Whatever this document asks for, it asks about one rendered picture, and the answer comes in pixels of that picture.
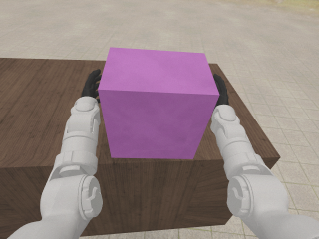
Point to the robot left upper arm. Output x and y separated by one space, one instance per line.
67 206

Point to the robot right upper arm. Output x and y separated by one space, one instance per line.
261 202

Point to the carton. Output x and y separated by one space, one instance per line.
156 104

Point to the robot left hand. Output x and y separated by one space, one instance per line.
89 89

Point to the pedestal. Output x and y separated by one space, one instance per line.
139 194

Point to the robot right hand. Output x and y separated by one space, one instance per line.
222 89

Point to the left robot forearm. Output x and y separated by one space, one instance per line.
79 144

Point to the right robot forearm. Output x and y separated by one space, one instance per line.
235 148

